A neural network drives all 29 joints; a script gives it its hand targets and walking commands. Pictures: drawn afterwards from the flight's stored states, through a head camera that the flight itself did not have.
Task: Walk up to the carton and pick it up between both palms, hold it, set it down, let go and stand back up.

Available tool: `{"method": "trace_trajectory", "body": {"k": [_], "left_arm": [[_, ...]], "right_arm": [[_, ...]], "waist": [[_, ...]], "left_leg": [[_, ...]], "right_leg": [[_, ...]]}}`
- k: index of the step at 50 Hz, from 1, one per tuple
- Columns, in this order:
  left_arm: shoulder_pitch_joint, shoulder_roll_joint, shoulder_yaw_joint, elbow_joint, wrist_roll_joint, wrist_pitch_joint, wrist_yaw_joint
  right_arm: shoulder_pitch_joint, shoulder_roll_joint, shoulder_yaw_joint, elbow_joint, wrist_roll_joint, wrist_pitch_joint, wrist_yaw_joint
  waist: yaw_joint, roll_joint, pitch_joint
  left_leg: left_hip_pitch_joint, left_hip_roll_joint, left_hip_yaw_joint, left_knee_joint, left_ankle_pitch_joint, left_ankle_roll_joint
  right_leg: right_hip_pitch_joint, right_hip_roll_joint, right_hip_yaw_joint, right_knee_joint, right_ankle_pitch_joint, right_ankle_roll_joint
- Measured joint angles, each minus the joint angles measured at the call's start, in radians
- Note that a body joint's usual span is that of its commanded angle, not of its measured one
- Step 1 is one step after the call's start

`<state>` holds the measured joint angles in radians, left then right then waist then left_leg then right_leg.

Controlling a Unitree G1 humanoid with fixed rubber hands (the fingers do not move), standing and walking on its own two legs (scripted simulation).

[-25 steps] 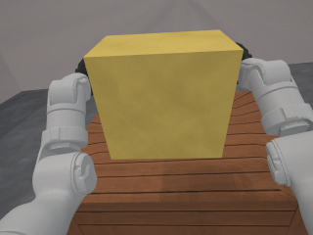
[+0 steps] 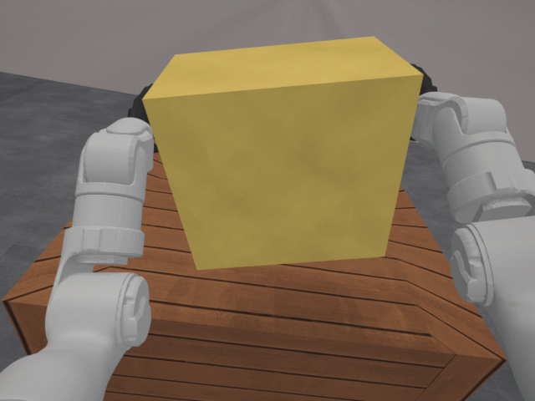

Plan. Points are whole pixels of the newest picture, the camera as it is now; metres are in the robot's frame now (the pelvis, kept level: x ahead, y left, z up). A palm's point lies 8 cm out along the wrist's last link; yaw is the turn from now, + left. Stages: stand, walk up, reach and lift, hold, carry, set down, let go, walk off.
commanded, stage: hold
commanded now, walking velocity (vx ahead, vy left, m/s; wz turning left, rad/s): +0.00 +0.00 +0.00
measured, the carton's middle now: (282, 157) +0.38 +0.01 +0.26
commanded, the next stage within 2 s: none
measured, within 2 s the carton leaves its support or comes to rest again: neither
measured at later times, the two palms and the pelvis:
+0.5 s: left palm (190, 116) +0.36 +0.14 +0.31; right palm (452, 154) +0.37 -0.24 +0.30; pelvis +0.01 -0.01 +0.00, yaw -2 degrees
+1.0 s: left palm (141, 132) +0.38 +0.20 +0.27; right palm (416, 119) +0.37 -0.16 +0.34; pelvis +0.01 +0.00 +0.00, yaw +0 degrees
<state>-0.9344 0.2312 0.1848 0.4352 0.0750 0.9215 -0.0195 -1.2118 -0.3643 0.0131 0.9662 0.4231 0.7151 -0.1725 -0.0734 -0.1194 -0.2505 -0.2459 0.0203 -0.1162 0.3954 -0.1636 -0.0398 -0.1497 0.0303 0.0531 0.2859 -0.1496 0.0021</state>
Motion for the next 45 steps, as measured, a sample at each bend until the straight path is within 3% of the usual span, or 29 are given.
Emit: {"method": "trace_trajectory", "body": {"k": [4,9,12,18,25,33,39,45], "left_arm": [[-0.004,-0.030,-0.024,-0.029,-0.004,-0.009,0.044],[-0.073,-0.067,0.027,0.080,0.025,-0.020,0.036],[-0.063,-0.067,0.032,0.086,0.016,-0.038,0.035],[0.012,-0.117,0.120,0.031,0.024,-0.059,0.034],[0.040,-0.114,0.187,0.049,0.042,-0.046,-0.007],[-0.075,-0.024,0.198,0.205,0.044,-0.072,-0.058],[-0.085,0.009,0.150,0.164,0.033,-0.078,-0.071],[-0.034,0.010,0.142,0.100,0.042,-0.041,-0.081]], "right_arm": [[0.010,-0.036,-0.016,-0.009,0.018,-0.029,0.023],[-0.025,-0.060,0.008,0.060,0.000,-0.023,0.043],[-0.012,-0.071,0.066,0.029,0.022,-0.019,0.038],[0.061,-0.091,0.166,-0.100,0.066,0.007,0.009],[0.107,-0.054,0.183,-0.161,0.045,0.055,-0.025],[0.015,0.006,0.134,-0.070,-0.032,0.068,-0.029],[-0.016,0.006,0.106,-0.081,-0.006,0.054,-0.051],[0.010,0.020,0.116,-0.088,0.026,0.053,-0.069]], "waist": [[-0.001,0.025,-0.004],[0.015,0.079,0.016],[0.020,0.127,0.011],[0.067,0.221,-0.017],[0.088,0.274,-0.042],[0.088,0.235,-0.039],[0.057,0.167,-0.009],[0.025,0.081,0.006]], "left_leg": [[-0.014,-0.008,-0.006,0.009,-0.002,0.005],[-0.008,-0.010,0.006,0.002,0.001,0.014],[-0.017,-0.005,0.015,-0.002,0.002,0.013],[0.007,0.016,0.044,-0.022,-0.004,0.009],[0.054,0.021,0.032,-0.039,-0.006,0.011],[0.037,0.020,0.012,-0.037,0.000,0.039],[0.046,0.021,-0.004,-0.053,0.015,-0.010],[0.068,0.015,0.009,-0.044,0.004,-0.004]], "right_leg": [[-0.006,-0.006,-0.004,-0.002,-0.001,-0.002],[-0.007,-0.009,0.011,-0.001,0.000,0.017],[-0.017,-0.005,0.020,-0.013,0.010,0.024],[-0.002,0.011,0.050,-0.039,0.022,0.017],[0.037,0.019,0.040,-0.031,0.006,0.003],[0.020,0.023,0.021,-0.017,0.004,-0.008],[0.044,0.021,0.004,-0.052,0.019,-0.007],[0.069,0.014,0.015,-0.056,0.016,0.003]]}}
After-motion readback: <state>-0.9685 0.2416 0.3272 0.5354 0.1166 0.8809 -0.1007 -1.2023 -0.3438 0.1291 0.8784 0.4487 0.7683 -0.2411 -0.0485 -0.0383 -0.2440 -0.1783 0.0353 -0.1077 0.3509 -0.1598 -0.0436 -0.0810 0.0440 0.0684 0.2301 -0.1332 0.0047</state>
